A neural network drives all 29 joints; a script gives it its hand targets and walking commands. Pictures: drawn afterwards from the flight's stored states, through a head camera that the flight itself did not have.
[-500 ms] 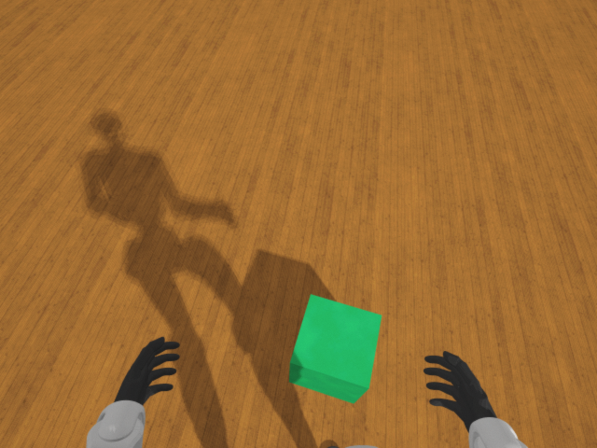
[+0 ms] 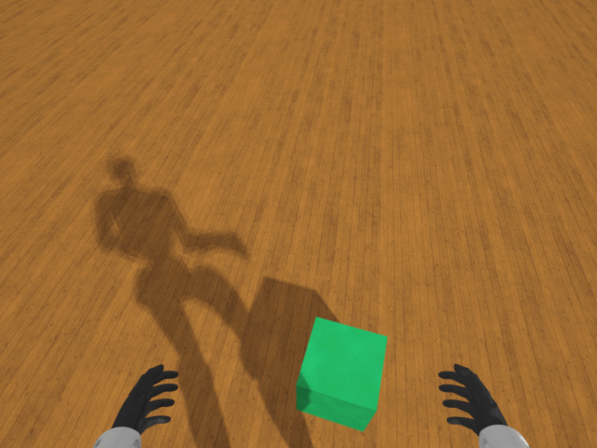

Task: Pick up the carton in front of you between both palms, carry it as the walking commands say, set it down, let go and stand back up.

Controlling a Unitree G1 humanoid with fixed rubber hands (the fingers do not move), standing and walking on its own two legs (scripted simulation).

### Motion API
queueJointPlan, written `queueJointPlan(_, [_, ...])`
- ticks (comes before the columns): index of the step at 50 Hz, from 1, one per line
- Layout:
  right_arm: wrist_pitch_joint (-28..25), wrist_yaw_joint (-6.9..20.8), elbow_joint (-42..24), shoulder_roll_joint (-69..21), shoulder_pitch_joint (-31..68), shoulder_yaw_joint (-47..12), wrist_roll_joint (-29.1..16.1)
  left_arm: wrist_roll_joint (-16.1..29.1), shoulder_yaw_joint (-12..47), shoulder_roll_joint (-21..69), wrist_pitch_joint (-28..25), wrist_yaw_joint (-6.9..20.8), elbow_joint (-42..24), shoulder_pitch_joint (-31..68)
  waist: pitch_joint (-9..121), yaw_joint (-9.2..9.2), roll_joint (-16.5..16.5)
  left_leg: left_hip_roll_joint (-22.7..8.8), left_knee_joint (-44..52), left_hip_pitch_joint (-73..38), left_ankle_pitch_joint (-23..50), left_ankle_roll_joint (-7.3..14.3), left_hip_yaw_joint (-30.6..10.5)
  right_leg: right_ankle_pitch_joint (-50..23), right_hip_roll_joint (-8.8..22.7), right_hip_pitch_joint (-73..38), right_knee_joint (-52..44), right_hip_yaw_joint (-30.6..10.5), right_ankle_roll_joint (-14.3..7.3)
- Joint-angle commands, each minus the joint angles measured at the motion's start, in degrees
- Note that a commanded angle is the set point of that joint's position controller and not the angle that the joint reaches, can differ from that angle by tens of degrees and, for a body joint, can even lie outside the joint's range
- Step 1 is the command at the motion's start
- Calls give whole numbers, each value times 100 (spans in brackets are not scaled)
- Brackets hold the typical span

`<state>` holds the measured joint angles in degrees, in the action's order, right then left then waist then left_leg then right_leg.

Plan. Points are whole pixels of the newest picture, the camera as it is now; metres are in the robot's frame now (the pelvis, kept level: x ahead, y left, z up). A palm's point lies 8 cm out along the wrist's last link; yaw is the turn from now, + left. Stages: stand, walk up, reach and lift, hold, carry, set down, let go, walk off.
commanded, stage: stand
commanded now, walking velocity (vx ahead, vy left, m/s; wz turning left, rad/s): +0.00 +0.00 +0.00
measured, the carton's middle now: (339, 374) +0.41 -0.11 -0.65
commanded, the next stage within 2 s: none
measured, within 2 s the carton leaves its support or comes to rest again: neither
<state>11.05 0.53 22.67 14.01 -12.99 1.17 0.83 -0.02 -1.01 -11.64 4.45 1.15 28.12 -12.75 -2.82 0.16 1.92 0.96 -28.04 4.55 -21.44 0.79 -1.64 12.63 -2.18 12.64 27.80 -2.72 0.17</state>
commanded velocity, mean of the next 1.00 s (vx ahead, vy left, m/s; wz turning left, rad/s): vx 0.00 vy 0.00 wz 0.00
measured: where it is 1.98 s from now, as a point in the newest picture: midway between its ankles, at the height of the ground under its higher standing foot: outside the picture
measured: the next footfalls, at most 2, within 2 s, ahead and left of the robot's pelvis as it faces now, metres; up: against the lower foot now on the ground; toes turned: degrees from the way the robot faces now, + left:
none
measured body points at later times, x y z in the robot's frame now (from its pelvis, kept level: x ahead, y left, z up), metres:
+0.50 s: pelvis +0.05 -0.03 -0.02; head +0.06 -0.04 +0.43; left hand +0.15 +0.22 -0.13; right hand +0.11 -0.30 -0.14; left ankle -0.06 +0.11 -0.74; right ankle +0.03 -0.12 -0.74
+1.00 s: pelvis +0.04 -0.02 -0.01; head +0.05 -0.04 +0.44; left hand +0.11 +0.23 -0.14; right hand +0.02 -0.29 -0.16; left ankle -0.06 +0.11 -0.74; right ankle +0.03 -0.12 -0.74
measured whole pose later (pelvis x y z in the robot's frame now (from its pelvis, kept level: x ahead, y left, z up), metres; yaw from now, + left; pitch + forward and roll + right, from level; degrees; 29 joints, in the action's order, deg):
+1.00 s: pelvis +0.04 -0.02 -0.01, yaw -7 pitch +2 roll +0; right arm 1.4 -3.6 49.3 15.6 -22.5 -0.4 1.3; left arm -1.0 -0.9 -12.3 0.6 -2.3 49.0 -20.1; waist 1.8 0.8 1.8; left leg -1.8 -31.0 6.0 -26.9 -0.9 4.6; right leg 19.8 -6.5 19.8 38.3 -7.8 -2.5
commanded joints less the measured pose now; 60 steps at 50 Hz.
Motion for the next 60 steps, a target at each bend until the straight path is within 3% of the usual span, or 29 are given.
queueJointPlan(1, [-922,-220,255,750,-395,200,333,-304,-377,-1238,-364,-237,329,-614,-293,34,320,-444,753,1051,-1963,-55,-264,1462,419,863,-650,-394,265])
queueJointPlan(3, [-1231,-261,449,808,-290,217,338,-252,-312,-933,-597,-203,363,-401,-269,26,69,-628,715,1201,-1604,90,-505,925,322,1084,-471,-412,178])
queueJointPlan(6, [-1456,-262,646,845,-225,183,249,-190,-228,-726,-814,-71,563,-367,575,36,-385,-651,452,787,-760,118,-506,143,276,863,-312,-577,32])
queueJointPlan(12, [-1475,-329,1092,854,-634,113,122,-145,-170,-798,-848,-126,941,-815,983,97,-398,-514,-189,549,855,-112,-145,-2017,376,560,257,-836,-218])
queueJointPlan(15, [-1405,-368,1253,864,-818,75,62,-103,-151,-837,-795,-186,1080,-1002,1032,98,-276,-532,-357,504,1405,-153,-27,-2425,346,501,477,-815,-296])
queueJointPlan(25, [-1194,-457,1551,879,-1091,24,24,-87,-157,-812,-617,-287,1278,-1066,698,71,-108,-567,-425,542,1824,-136,195,-2401,277,605,705,-886,-418])
queueJointPlan(60, [-989,-403,3162,527,-1485,-76,57,-71,-83,-510,-396,-379,2414,-1073,-28,44,-241,-579,264,138,1044,77,381,-1275,160,676,297,-1167,-385])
